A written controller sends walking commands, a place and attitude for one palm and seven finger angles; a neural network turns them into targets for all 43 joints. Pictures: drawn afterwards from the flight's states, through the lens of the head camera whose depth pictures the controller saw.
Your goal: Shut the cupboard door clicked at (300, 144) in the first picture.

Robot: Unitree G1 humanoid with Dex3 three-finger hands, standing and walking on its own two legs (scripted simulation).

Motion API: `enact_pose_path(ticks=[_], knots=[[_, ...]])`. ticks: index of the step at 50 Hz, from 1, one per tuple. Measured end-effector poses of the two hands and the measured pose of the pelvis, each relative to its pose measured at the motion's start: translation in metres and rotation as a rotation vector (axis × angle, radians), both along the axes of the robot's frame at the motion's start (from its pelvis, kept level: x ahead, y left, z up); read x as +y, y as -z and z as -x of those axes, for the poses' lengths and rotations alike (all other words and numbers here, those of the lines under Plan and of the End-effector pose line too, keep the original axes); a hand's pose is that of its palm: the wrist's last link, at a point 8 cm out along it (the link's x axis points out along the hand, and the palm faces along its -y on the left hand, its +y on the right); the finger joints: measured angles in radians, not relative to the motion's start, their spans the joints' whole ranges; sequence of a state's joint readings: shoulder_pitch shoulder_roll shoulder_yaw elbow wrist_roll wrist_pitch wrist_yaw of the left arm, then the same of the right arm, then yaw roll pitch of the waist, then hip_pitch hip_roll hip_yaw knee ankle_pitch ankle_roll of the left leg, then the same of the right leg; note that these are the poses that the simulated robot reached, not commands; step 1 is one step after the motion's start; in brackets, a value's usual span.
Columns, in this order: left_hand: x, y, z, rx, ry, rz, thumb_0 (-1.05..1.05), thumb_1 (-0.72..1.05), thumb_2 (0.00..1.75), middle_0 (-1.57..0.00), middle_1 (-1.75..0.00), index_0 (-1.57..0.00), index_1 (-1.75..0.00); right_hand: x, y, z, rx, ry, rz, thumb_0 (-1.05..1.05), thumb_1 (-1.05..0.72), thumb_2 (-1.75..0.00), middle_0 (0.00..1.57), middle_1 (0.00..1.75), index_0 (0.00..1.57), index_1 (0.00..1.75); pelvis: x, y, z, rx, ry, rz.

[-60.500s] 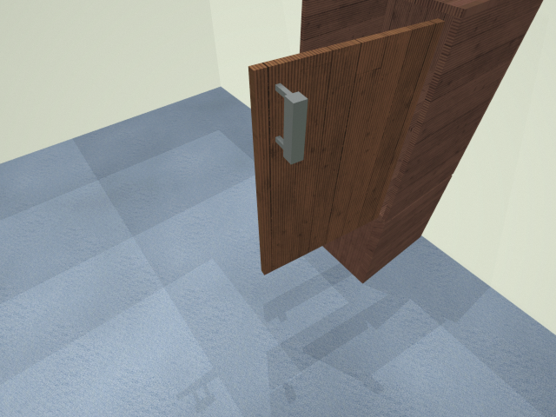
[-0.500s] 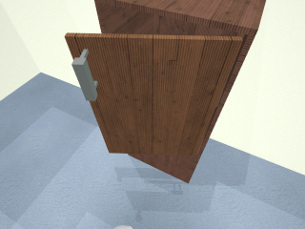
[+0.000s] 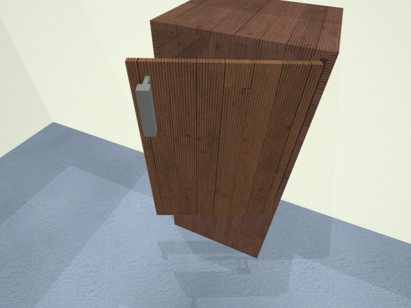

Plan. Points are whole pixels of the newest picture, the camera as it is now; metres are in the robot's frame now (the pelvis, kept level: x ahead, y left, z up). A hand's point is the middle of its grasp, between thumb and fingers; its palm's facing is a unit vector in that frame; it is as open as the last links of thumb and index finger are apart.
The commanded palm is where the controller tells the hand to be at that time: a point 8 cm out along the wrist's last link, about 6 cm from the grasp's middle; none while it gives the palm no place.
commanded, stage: come to a stop and stand still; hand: left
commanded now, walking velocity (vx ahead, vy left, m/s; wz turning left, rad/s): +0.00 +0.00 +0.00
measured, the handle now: (148, 106) +0.49 +0.16 +0.16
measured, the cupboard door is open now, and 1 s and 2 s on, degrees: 24 24 24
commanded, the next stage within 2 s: look again from close up in 1.10 s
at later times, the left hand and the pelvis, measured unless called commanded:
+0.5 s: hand out of the picture -0.10 +0.23 -0.18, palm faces +0.04 -0.99 -0.14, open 7.4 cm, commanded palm none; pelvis -0.03 +0.08 +0.00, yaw -1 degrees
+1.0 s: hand out of the picture +0.02 +0.37 -0.17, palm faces +0.04 -0.96 -0.26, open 7.4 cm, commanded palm none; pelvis -0.04 +0.15 +0.00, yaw -1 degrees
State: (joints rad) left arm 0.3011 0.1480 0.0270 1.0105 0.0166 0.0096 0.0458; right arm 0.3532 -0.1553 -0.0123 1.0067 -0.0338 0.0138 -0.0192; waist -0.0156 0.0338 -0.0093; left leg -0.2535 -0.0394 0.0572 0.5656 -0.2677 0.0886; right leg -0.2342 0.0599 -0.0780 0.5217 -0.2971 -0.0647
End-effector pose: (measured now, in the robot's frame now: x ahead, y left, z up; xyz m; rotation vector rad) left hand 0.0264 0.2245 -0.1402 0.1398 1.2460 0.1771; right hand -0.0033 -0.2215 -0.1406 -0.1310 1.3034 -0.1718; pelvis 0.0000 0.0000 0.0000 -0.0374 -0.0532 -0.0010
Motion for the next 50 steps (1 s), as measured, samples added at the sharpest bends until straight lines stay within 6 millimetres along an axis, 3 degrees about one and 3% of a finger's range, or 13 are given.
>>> enact_pose_path(ticks=[5, 10, 22, 25, 29, 32, 35, 38, 41, 46, 50], knots=[[0.027, -0.004, -0.003, -0.024, 0.028, -0.013, 0.00, 0.91, 0.90, -0.20, -0.30, -0.20, -0.29, 0.031, 0.003, 0.038, 0.076, 0.018, -0.028, 0.01, -0.91, -0.90, 0.20, 0.29, 0.20, 0.30, 0.021, 0.000, 0.012, 0.017, 0.011, -0.017], [0.043, -0.002, 0.019, 0.036, 0.021, -0.012, 0.00, 0.91, 0.90, -0.20, -0.30, -0.20, -0.29, 0.049, 0.006, 0.048, 0.107, 0.022, -0.036, 0.01, -0.91, -0.90, 0.20, 0.29, 0.20, 0.30, 0.038, 0.001, 0.019, 0.045, 0.012, -0.031], [0.055, 0.004, 0.118, 0.273, -0.041, 0.041, 0.00, 0.91, 0.90, -0.20, -0.30, -0.20, -0.29, 0.057, -0.006, 0.017, 0.051, -0.010, 0.031, 0.01, -0.91, -0.90, 0.20, 0.29, 0.20, 0.30, 0.068, -0.001, 0.030, 0.050, 0.003, 0.005], [0.056, 0.014, 0.129, 0.317, -0.034, 0.077, 0.00, 0.91, 0.90, -0.20, -0.30, -0.20, -0.29, 0.062, -0.010, 0.010, 0.027, -0.019, 0.060, 0.01, -0.91, -0.90, 0.20, 0.29, 0.20, 0.30, 0.075, 0.002, 0.029, 0.039, 0.012, 0.010], [0.063, 0.016, 0.127, 0.307, -0.042, 0.105, 0.00, 0.91, 0.90, -0.20, -0.30, -0.20, -0.29, 0.072, -0.018, 0.004, 0.025, -0.032, 0.088, 0.01, -0.91, -0.90, 0.20, 0.29, 0.20, 0.30, 0.088, -0.001, 0.031, 0.032, 0.019, -0.006], [0.078, 0.007, 0.137, 0.239, -0.138, 0.086, 0.00, 0.91, 0.90, -0.20, -0.30, -0.20, -0.30, 0.079, -0.020, -0.009, 0.058, -0.065, 0.094, 0.01, -0.91, -0.90, 0.20, 0.29, 0.20, 0.30, 0.102, -0.005, 0.035, 0.027, -0.012, -0.009], [0.099, 0.015, 0.150, 0.281, -0.125, 0.058, 0.00, 0.90, 0.90, -0.20, -0.30, -0.20, -0.30, 0.086, -0.026, -0.030, -0.014, -0.064, 0.105, 0.01, -0.91, -0.90, 0.20, 0.29, 0.20, 0.30, 0.114, 0.000, 0.038, 0.027, -0.009, -0.015], [0.125, 0.032, 0.139, 0.301, -0.064, 0.058, 0.00, 0.90, 0.90, -0.20, -0.30, -0.20, -0.30, 0.097, -0.024, -0.042, -0.113, -0.080, 0.128, 0.01, -0.91, -0.90, 0.20, 0.29, 0.20, 0.30, 0.129, 0.012, 0.036, 0.038, -0.008, -0.007], [0.151, 0.039, 0.113, 0.250, -0.055, 0.040, 0.00, 0.90, 0.90, -0.20, -0.30, -0.20, -0.29, 0.115, -0.013, -0.037, -0.109, -0.087, 0.135, 0.00, -0.91, -0.90, 0.20, 0.29, 0.20, 0.30, 0.143, 0.020, 0.040, 0.024, 0.008, -0.035], [0.185, 0.016, 0.055, 0.092, -0.030, -0.031, 0.00, 0.91, 0.90, -0.20, -0.30, -0.20, -0.29, 0.149, -0.010, -0.023, -0.073, -0.094, 0.062, 0.00, -0.91, -0.90, 0.20, 0.29, 0.20, 0.30, 0.152, 0.007, 0.042, 0.028, 0.015, -0.041], [0.192, -0.001, 0.019, -0.006, 0.015, -0.060, 0.00, 0.91, 0.90, -0.19, -0.30, -0.20, -0.29, 0.152, -0.009, -0.017, -0.073, -0.070, 0.040, 0.00, -0.94, -0.90, 0.20, 0.29, 0.20, 0.30, 0.154, 0.002, 0.043, 0.046, 0.020, -0.050]])
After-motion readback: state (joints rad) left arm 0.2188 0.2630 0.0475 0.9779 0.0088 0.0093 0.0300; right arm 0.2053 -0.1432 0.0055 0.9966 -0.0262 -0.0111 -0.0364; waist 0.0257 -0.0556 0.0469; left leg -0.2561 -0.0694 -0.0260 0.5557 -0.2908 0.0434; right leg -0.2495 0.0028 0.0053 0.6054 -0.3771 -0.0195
